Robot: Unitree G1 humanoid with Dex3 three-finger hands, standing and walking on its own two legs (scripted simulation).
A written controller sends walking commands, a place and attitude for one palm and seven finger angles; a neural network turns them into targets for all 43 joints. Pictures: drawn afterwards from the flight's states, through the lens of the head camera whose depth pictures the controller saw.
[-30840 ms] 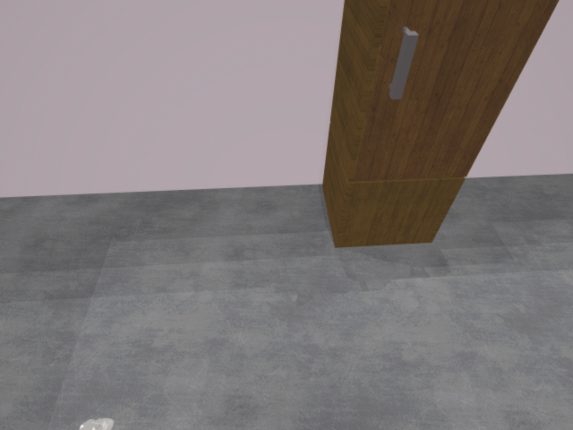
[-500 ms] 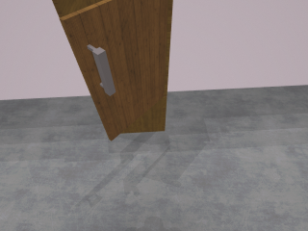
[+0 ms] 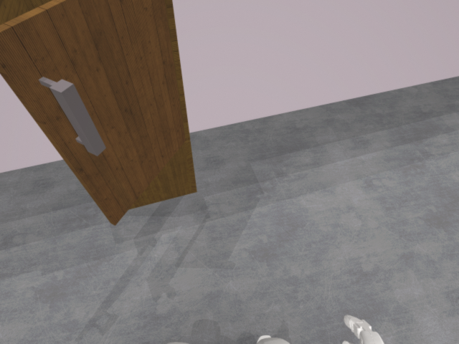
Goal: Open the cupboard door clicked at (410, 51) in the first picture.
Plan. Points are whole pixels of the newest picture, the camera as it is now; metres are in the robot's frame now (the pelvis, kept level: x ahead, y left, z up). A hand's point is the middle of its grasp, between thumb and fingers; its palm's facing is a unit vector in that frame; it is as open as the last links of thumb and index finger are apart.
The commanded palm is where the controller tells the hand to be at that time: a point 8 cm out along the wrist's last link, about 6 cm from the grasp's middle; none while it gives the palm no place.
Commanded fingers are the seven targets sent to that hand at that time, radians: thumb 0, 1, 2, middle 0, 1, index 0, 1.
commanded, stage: walk to a spot facing it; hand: left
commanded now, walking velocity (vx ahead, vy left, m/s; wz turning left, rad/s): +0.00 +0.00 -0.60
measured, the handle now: (73, 118) +0.47 +0.35 +0.09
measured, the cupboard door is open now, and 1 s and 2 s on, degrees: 45 45 45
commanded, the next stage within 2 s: none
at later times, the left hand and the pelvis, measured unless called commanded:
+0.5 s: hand (160, 331) +0.15 +0.15 -0.17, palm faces -0.29 -0.93 -0.21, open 7.4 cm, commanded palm none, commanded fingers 0.00 0.90 0.90 -0.20 -0.30 -0.20 -0.30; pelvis +0.00 -0.02 +0.00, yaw -18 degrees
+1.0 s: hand (209, 305) +0.21 +0.06 -0.17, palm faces -0.57 -0.80 -0.19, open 7.4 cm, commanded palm none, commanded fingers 0.00 0.90 0.90 -0.20 -0.30 -0.20 -0.30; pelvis +0.03 -0.06 +0.00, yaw -37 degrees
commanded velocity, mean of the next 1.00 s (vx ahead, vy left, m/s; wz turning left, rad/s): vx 0.09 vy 0.00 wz -0.60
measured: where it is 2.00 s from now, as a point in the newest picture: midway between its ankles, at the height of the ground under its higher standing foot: (339, 337)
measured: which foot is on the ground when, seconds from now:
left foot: down 0.00-0.18, up 0.20-0.40, down 0.42-0.66, up 0.68-0.90, down 0.92-1.00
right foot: up 0.00-0.18, down 0.20-0.42, up 0.44-0.66, down 0.68-0.92, up 0.94-1.00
